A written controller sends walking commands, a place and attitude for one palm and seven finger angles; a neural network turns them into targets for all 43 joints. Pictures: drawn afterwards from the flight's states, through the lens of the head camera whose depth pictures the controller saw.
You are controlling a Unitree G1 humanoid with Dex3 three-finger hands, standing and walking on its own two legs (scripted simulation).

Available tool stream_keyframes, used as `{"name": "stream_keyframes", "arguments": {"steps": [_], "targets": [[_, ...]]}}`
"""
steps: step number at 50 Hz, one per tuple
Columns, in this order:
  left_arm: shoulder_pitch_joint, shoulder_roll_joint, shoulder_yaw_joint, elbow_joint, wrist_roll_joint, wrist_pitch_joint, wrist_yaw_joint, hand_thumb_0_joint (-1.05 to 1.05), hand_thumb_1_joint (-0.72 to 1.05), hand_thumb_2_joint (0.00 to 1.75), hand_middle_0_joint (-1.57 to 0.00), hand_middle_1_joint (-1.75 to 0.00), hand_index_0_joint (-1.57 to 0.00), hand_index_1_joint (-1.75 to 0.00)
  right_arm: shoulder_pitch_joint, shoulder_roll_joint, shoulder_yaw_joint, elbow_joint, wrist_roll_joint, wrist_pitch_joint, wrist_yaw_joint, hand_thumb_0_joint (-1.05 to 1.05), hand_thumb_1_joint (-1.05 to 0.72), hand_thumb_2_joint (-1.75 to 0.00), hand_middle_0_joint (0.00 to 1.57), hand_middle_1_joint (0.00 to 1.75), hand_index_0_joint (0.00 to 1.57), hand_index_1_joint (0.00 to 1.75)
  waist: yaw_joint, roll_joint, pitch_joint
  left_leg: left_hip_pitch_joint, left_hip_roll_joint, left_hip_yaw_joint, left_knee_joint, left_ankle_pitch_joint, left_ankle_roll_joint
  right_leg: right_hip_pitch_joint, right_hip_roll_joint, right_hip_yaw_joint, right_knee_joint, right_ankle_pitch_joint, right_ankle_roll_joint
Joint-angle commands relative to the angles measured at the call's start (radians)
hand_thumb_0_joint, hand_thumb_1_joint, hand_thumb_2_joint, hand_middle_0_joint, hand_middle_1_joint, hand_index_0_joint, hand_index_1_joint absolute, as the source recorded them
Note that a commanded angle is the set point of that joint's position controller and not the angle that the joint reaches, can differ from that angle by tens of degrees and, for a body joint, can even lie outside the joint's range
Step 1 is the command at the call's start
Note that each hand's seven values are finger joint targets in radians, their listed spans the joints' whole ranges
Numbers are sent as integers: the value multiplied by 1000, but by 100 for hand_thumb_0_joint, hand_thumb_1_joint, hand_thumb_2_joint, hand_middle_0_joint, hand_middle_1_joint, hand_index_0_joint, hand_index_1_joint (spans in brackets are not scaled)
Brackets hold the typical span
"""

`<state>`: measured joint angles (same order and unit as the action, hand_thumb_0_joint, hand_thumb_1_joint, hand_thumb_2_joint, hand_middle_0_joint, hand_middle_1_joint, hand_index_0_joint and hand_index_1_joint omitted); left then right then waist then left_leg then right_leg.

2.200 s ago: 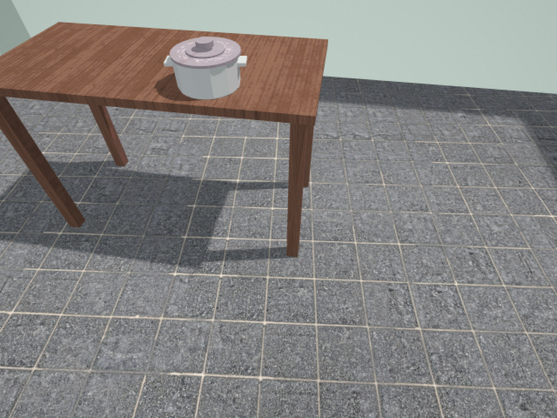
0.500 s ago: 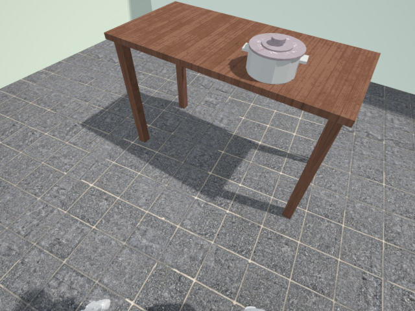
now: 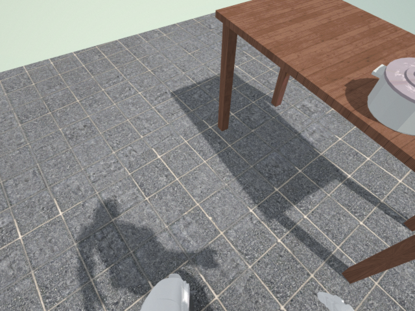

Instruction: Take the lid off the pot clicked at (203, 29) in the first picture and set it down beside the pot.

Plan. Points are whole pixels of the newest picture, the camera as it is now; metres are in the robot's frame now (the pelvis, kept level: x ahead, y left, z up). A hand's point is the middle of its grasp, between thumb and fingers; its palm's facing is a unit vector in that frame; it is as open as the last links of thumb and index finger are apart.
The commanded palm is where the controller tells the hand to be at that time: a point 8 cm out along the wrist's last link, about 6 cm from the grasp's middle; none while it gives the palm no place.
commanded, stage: walk to a spot facing it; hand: left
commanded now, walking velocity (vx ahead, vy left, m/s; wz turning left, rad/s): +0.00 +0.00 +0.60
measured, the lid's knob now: out of the picture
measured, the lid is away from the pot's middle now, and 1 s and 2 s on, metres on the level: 0.00 0.00 0.00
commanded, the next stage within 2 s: turn to face it in 0.02 s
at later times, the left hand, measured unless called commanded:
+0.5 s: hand (115, 301) +0.14 +0.23 -0.18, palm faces +0.07 -0.98 -0.19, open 7.4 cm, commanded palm none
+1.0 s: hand (160, 251) +0.25 +0.14 -0.15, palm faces -0.29 -0.92 -0.28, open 7.4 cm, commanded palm none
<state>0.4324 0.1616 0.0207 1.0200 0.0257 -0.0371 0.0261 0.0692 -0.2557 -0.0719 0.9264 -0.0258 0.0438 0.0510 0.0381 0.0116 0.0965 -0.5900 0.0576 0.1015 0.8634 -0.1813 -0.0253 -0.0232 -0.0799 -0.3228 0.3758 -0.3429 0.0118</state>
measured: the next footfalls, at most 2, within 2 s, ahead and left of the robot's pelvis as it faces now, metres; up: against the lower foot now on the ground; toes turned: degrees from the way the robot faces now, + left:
left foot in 0.10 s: +0.14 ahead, +0.09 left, +0.00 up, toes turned +10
right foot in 0.72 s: +0.11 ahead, -0.12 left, +0.00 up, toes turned -18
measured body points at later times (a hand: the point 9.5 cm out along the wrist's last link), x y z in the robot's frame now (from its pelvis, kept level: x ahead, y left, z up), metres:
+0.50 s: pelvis +0.10 +0.03 +0.00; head +0.11 +0.06 +0.45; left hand +0.14 +0.28 -0.16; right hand +0.19 -0.20 -0.13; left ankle +0.10 +0.08 -0.74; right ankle +0.10 -0.12 -0.67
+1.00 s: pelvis +0.11 -0.03 +0.00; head +0.14 -0.06 +0.45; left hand +0.27 +0.19 -0.13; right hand +0.09 -0.29 -0.15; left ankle +0.16 +0.14 -0.67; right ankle +0.08 -0.11 -0.74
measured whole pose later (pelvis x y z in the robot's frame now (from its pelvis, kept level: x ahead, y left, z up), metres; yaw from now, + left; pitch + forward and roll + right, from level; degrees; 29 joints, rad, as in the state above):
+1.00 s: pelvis +0.11 -0.03 +0.00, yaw -20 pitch +1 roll +1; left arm 0.21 0.20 0.06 0.93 0.01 0.02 0.00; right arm 0.19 -0.24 -0.08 0.96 -0.02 0.05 -0.02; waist -0.01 0.03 0.07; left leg -0.48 0.11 0.01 1.04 -0.38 -0.11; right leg -0.22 0.03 0.02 0.46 -0.25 -0.05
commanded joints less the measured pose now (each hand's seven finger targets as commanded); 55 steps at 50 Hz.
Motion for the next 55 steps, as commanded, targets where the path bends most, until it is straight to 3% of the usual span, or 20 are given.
{"name": "stream_keyframes", "arguments": {"steps": [1,3,4,5,6,7,10,13,15,19,24,29,32,35,36,37,38,40,43,55], "targets": [[15,231,56,-71,2,-15,9,0,90,90,-20,-30,-20,-30,29,-23,15,-82,-2,-33,-6,0,-90,-90,20,30,20,30,-38,-179,-105,143,-65,70,-194,-64,45,80,-272,67,131,1015,-66],[-7,254,69,-83,-9,-12,6,0,90,90,-20,-30,-20,-30,188,-91,-5,-52,-7,-48,-18,0,-90,-90,20,30,20,30,-117,-129,-242,432,-82,43,-382,79,73,11,-258,47,444,936,-28],[-12,236,66,-112,-23,-12,-5,0,90,90,-20,-30,-20,-30,278,-184,-27,-41,-10,-53,-29,0,-90,-90,20,30,20,30,-153,28,-343,724,103,-151,-378,486,148,-244,-153,53,701,415,28],[-7,174,49,-149,-31,-8,-9,0,90,90,-20,-30,-20,-30,332,-292,-50,-42,12,-60,-41,0,-90,-90,20,30,20,30,-152,241,-433,905,379,-510,-332,1093,304,-541,-18,154,971,-325,75],[-34,197,54,-160,-28,9,5,0,90,90,-20,-30,-20,-30,336,-279,-45,-32,31,-52,-44,0,-90,-90,20,30,20,30,-145,82,-459,902,405,-421,-352,1068,344,-573,-42,282,1021,-282,55],[-64,173,52,-140,-22,16,12,0,90,90,-20,-30,-20,-30,278,-221,-31,-42,27,-57,-57,0,-90,-90,20,30,20,30,-126,14,-367,797,365,-348,-408,967,304,-582,-63,293,1016,-201,59],[-2,114,45,-54,-7,40,8,0,90,90,-20,-30,-20,-30,118,-88,17,-58,19,-81,-75,0,-90,-90,20,30,20,30,-25,28,-192,503,221,-158,-495,804,163,-477,-70,323,911,-47,66],[50,88,37,-8,-9,63,9,0,90,90,-20,-30,-20,-30,103,-47,36,-25,22,-94,-81,0,-90,-90,20,30,20,30,12,96,-132,402,171,-77,-566,700,103,-390,-38,337,807,32,62],[43,94,41,1,-9,75,9,0,90,90,-20,-30,-20,-30,109,-37,36,-9,24,-93,-85,0,-90,-90,20,30,20,30,17,116,-113,391,168,-56,-592,610,87,-384,-20,348,763,61,60],[-50,107,67,-37,-5,101,-1,0,90,90,-20,-30,-20,-30,125,-36,16,-10,15,-72,-89,0,-90,-90,20,30,20,30,-2,71,-35,372,223,-62,-621,321,152,-472,-8,352,760,59,71],[-160,109,75,-90,-2,105,-19,0,90,90,-20,-30,-20,-30,178,-51,3,-1,8,-67,-94,0,-90,-90,20,30,20,30,-38,89,-20,467,277,-76,-607,265,194,-518,-17,324,650,2,71],[-230,94,65,-130,-1,96,-31,0,90,90,-20,-30,-20,-30,227,-79,-14,21,2,-59,-92,0,-90,-90,20,30,20,30,-76,129,-76,552,310,-27,-527,374,195,-441,1,252,463,-85,46],[-233,90,64,-142,-3,85,-34,0,90,90,-20,-30,-20,-30,233,-104,-24,29,1,-53,-86,0,-90,-90,20,30,20,30,-73,145,-105,568,326,8,-463,418,173,-382,21,231,353,-83,24],[-150,131,73,-125,0,61,-33,0,90,90,-20,-30,-20,-30,226,-109,-29,24,11,-49,-77,0,-90,-90,20,30,20,30,-22,61,-163,484,279,97,-257,357,78,-160,28,228,69,174,-4],[-83,219,89,-111,7,45,-24,0,90,90,-20,-30,-20,-30,228,-68,-21,4,19,-46,-71,0,-90,-90,20,30,20,30,7,-152,-207,273,198,152,-48,112,8,31,-141,468,-12,467,-78],[-21,301,107,-93,-2,43,-10,0,90,90,-20,-30,-20,-30,155,-14,-2,-48,15,-43,-68,0,-90,-90,20,30,20,30,40,-308,-183,45,52,123,158,-434,-48,86,-331,708,0,907,-207],[-16,290,104,-91,-14,46,-1,0,90,90,-20,-30,-20,-30,132,-34,-5,-55,17,-31,-81,0,-90,-90,20,30,20,30,41,-201,-195,24,63,-22,251,-453,-42,54,-338,649,13,895,-263],[-112,238,101,-114,-15,49,7,0,90,90,-20,-30,-20,-30,98,-38,-5,-47,16,-23,-78,0,-90,-90,20,30,20,30,11,-160,-141,-25,86,-76,304,-332,-47,7,-233,610,-5,734,-226],[-195,217,88,-145,-15,41,-4,0,90,90,-20,-30,-20,-30,146,-36,-11,-21,11,-14,-72,0,-90,-90,20,30,20,30,-37,-101,-111,27,76,-88,273,-209,-72,-95,-164,523,-31,621,-184],[-175,266,110,-159,-3,49,-13,0,90,90,-20,-30,-20,-30,36,-48,-8,-97,21,-28,-79,0,-90,-90,20,30,20,30,3,-180,-143,126,-10,-87,-33,-251,-74,-83,-121,687,26,652,-215]]}}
